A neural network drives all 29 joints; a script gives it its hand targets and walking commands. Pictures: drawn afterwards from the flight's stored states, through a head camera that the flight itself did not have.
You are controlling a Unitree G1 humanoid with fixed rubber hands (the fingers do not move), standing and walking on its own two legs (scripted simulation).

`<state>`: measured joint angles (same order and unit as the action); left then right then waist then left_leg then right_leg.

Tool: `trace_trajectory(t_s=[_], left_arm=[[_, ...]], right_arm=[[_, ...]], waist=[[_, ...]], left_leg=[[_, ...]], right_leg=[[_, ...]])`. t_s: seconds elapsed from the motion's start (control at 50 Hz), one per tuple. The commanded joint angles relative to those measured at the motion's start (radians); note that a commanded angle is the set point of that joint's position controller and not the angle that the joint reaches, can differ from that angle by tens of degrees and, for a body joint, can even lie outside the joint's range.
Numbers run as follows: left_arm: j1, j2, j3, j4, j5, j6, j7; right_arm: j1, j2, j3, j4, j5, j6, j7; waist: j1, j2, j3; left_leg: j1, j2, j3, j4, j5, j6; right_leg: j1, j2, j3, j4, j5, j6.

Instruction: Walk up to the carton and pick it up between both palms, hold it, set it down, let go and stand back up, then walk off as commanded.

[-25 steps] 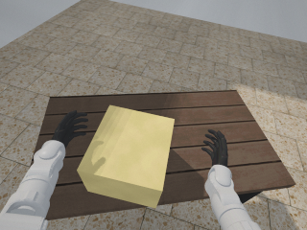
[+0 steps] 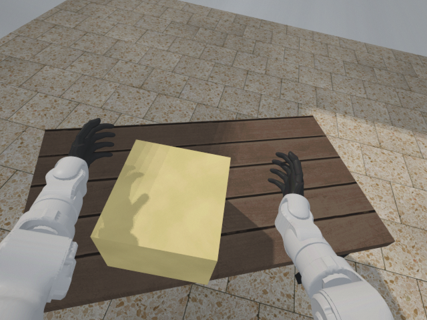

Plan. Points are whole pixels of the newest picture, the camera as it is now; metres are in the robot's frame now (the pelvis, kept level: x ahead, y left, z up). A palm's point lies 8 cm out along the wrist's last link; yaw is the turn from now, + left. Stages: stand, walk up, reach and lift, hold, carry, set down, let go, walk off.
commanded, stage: reach and lift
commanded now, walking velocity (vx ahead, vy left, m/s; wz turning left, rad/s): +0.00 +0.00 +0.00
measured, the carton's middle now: (170, 210) +0.40 +0.04 -0.11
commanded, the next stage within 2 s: none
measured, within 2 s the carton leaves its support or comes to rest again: neither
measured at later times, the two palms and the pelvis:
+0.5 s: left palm (90, 185) +0.44 +0.21 -0.03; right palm (271, 219) +0.33 -0.19 -0.06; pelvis -0.01 +0.01 -0.05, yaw -1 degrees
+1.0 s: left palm (91, 184) +0.44 +0.20 -0.03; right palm (263, 220) +0.34 -0.17 -0.07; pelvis -0.02 +0.00 -0.07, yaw -1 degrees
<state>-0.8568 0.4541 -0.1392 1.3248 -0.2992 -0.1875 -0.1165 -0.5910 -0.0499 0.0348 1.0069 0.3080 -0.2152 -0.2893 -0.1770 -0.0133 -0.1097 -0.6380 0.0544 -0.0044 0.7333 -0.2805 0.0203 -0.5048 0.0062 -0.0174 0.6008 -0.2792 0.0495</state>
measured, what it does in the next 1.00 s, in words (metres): lowers itself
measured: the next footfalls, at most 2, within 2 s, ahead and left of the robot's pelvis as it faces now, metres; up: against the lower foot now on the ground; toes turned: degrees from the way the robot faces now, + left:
none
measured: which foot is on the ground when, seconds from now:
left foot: down 0.00-1.00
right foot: down 0.00-1.00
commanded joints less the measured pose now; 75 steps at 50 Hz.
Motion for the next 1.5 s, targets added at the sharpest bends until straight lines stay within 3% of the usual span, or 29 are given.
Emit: trace_trajectory(t_s=[0.0,0.02,0.08,0.1,0.14,0.2,0.3,0.46,0.54,0.58,0.6,0.66,0.68,0.7,0.72,0.74,0.76,0.8,0.82,0.84,0.94,0.96,0.98,1.02,1.1,1.22,1.38,1.42,1.48], left_arm=[[-0.432,0.104,0.004,-0.121,-0.004,-0.079,0.014],[-0.378,0.092,0.013,-0.036,0.018,-0.069,0.004],[-0.353,0.062,0.050,-0.053,0.049,-0.109,0.005],[-0.361,0.071,0.045,-0.117,0.061,-0.126,0.013],[-0.361,0.063,0.045,-0.006,0.082,-0.148,0.006],[-0.405,0.058,0.036,-0.059,0.070,-0.196,0.030],[-0.362,0.029,0.012,0.042,0.040,-0.226,0.016],[-0.395,-0.010,-0.031,0.026,0.018,-0.315,0.034],[-0.331,-0.043,-0.030,0.152,0.045,-0.282,0.003],[-0.359,-0.048,-0.047,0.091,0.041,-0.289,0.006],[-0.386,-0.041,-0.021,0.024,0.057,-0.286,0.010],[-0.378,-0.036,-0.002,0.103,0.052,-0.284,-0.006],[-0.360,-0.067,-0.008,0.047,0.054,-0.281,-0.004],[-0.386,-0.054,0.009,0.074,0.050,-0.281,-0.009],[-0.371,-0.060,0.001,0.077,0.045,-0.281,-0.012],[-0.381,-0.079,-0.003,0.052,0.054,-0.277,-0.011],[-0.345,-0.087,0.007,0.076,0.059,-0.268,-0.015],[-0.358,-0.097,-0.007,0.137,0.052,-0.269,-0.021],[-0.356,-0.089,-0.020,0.091,0.047,-0.263,-0.021],[-0.389,-0.076,-0.007,0.055,0.044,-0.266,-0.019],[-0.437,-0.143,-0.028,0.043,0.054,-0.262,-0.008],[-0.416,-0.168,-0.037,0.048,0.059,-0.251,-0.010],[-0.420,-0.130,-0.007,0.086,0.048,-0.247,-0.007],[-0.442,-0.172,-0.030,0.074,0.052,-0.242,0.000],[-0.390,-0.201,0.038,0.092,0.142,-0.222,0.013],[-0.383,-0.242,0.066,-0.012,0.191,-0.198,0.036],[-0.359,-0.254,0.140,0.031,0.264,-0.191,0.052],[-0.354,-0.258,0.153,0.014,0.283,-0.195,0.060],[-0.321,-0.283,0.169,-0.010,0.323,-0.206,0.057]], right_arm=[[-0.336,-0.112,-0.037,-0.117,-0.012,-0.083,0.010],[-0.281,-0.108,-0.038,-0.006,-0.010,-0.080,0.013],[-0.281,-0.107,0.012,-0.045,0.014,-0.147,0.017],[-0.285,-0.123,-0.031,-0.002,-0.004,-0.164,0.022],[-0.268,-0.119,-0.040,0.116,-0.006,-0.194,0.032],[-0.337,-0.122,-0.058,0.079,-0.006,-0.243,0.054],[-0.336,-0.113,-0.060,0.098,-0.031,-0.302,0.044],[-0.401,-0.087,-0.105,0.119,-0.069,-0.380,0.070],[-0.355,-0.121,-0.101,0.294,-0.067,-0.381,0.049],[-0.385,-0.133,-0.147,0.276,-0.086,-0.401,0.040],[-0.388,-0.141,-0.129,0.274,-0.071,-0.409,0.030],[-0.405,-0.088,-0.097,0.300,-0.071,-0.419,0.026],[-0.384,-0.092,-0.133,0.285,-0.082,-0.436,0.018],[-0.433,-0.074,-0.102,0.234,-0.082,-0.437,0.018],[-0.422,-0.067,-0.080,0.247,-0.063,-0.434,0.024],[-0.428,-0.064,-0.108,0.248,-0.078,-0.437,0.023],[-0.396,-0.043,-0.076,0.255,-0.070,-0.433,0.023],[-0.431,-0.051,-0.068,0.274,-0.065,-0.433,0.022],[-0.414,-0.042,-0.098,0.274,-0.079,-0.424,0.014],[-0.449,-0.027,-0.081,0.221,-0.074,-0.418,0.012],[-0.491,-0.003,-0.125,0.228,-0.103,-0.404,0.008],[-0.464,0.020,-0.146,0.260,-0.137,-0.395,-0.001],[-0.482,0.006,-0.142,0.210,-0.142,-0.394,0.000],[-0.508,0.023,-0.154,0.184,-0.152,-0.400,-0.005],[-0.471,0.029,-0.208,0.302,-0.221,-0.394,-0.013],[-0.480,0.032,-0.307,0.235,-0.280,-0.436,-0.034],[-0.500,0.047,-0.372,0.249,-0.371,-0.447,-0.023],[-0.460,0.072,-0.369,0.287,-0.373,-0.443,-0.010],[-0.422,0.066,-0.399,0.317,-0.400,-0.458,-0.006]], waist=[[-0.017,0.200,-0.505],[-0.025,0.207,-0.442],[0.017,0.194,-0.520],[-0.002,0.220,-0.560],[-0.007,0.234,-0.482],[0.023,0.228,-0.517],[-0.007,0.162,-0.566],[0.010,0.231,-0.730],[-0.016,0.190,-0.573],[-0.050,0.175,-0.623],[-0.034,0.198,-0.633],[-0.010,0.159,-0.631],[-0.046,0.148,-0.684],[-0.005,0.155,-0.670],[-0.007,0.144,-0.662],[-0.034,0.161,-0.648],[0.000,0.155,-0.620],[0.003,0.156,-0.563],[-0.025,0.126,-0.571],[-0.002,0.134,-0.612],[-0.030,0.199,-0.603],[-0.061,0.171,-0.600],[-0.029,0.145,-0.617],[-0.039,0.151,-0.619],[-0.030,0.186,-0.556],[-0.033,0.255,-0.608],[-0.028,0.189,-0.578],[-0.003,0.252,-0.583],[-0.014,0.261,-0.614]], left_leg=[[0.473,-0.029,-0.040,-0.005,0.261,-0.050],[0.457,-0.030,-0.035,0.008,0.268,-0.054],[0.445,-0.042,-0.033,0.066,0.370,-0.066],[0.493,-0.034,-0.043,0.067,0.432,-0.080],[0.439,-0.024,-0.046,0.101,0.415,-0.094],[0.377,-0.032,-0.047,0.110,0.291,-0.091],[0.284,-0.031,-0.040,0.168,0.253,-0.073],[0.253,-0.015,-0.111,0.236,0.184,-0.124],[0.205,-0.015,-0.112,0.242,0.154,-0.121],[0.202,-0.007,-0.149,0.244,0.109,-0.137],[0.205,-0.014,-0.141,0.258,0.149,-0.137],[0.150,-0.028,-0.089,0.299,0.211,-0.113],[0.197,-0.026,-0.099,0.305,0.269,-0.125],[0.123,-0.035,-0.067,0.321,0.264,-0.111],[0.142,-0.035,-0.073,0.330,0.299,-0.111],[0.157,-0.032,-0.074,0.319,0.269,-0.118],[0.144,-0.033,-0.080,0.317,0.255,-0.107],[0.093,-0.037,-0.078,0.319,0.172,-0.112],[0.099,-0.029,-0.090,0.310,0.153,-0.104],[0.063,-0.032,-0.083,0.312,0.159,-0.103],[0.076,-0.022,-0.102,0.301,0.077,-0.118],[0.111,-0.014,-0.109,0.281,0.037,-0.115],[0.085,-0.018,-0.105,0.293,0.009,-0.103],[0.041,-0.016,-0.121,0.281,-0.027,-0.105],[0.110,-0.010,-0.121,0.267,0.009,-0.121],[0.090,0.010,-0.154,0.219,0.009,-0.133],[0.104,0.001,-0.148,0.186,0.036,-0.129],[0.109,-0.003,-0.135,0.198,0.051,-0.132],[0.183,0.004,-0.138,0.192,0.166,-0.147]], right_leg=[[-0.144,0.035,-0.064,-0.065,0.190,-0.078],[-0.186,0.036,-0.072,-0.053,0.184,-0.076],[-0.197,0.045,-0.070,-0.010,0.250,-0.062],[-0.208,0.052,-0.079,-0.009,0.287,-0.067],[-0.263,0.052,-0.077,0.019,0.239,-0.071],[-0.312,0.040,-0.074,0.046,0.144,-0.071],[-0.399,0.036,-0.076,0.102,0.113,-0.044],[-0.576,0.027,-0.104,0.233,0.099,-0.045],[-0.590,0.029,-0.097,0.240,0.077,-0.030],[-0.608,0.012,-0.105,0.263,0.098,-0.023],[-0.578,0.029,-0.112,0.252,0.105,-0.034],[-0.590,0.024,-0.091,0.257,0.116,-0.025],[-0.583,0.028,-0.104,0.251,0.165,-0.025],[-0.561,0.031,-0.084,0.257,0.135,-0.033],[-0.574,0.025,-0.093,0.267,0.152,-0.030],[-0.587,0.023,-0.089,0.257,0.136,-0.032],[-0.591,0.016,-0.083,0.259,0.116,-0.024],[-0.615,0.019,-0.082,0.267,0.071,-0.033],[-0.605,0.009,-0.082,0.263,0.075,-0.025],[-0.581,0.014,-0.075,0.265,0.067,-0.030],[-0.679,-0.004,-0.087,0.270,0.022,-0.041],[-0.679,-0.006,-0.081,0.240,0.008,-0.039],[-0.681,-0.009,-0.075,0.257,-0.011,-0.027],[-0.669,-0.005,-0.090,0.264,-0.008,-0.037],[-0.687,-0.001,-0.092,0.258,0.009,-0.034],[-0.623,0.027,-0.120,0.272,0.087,-0.029],[-0.573,0.029,-0.129,0.231,0.075,-0.018],[-0.586,0.022,-0.125,0.236,0.090,-0.020],[-0.555,0.032,-0.137,0.216,0.133,-0.018]])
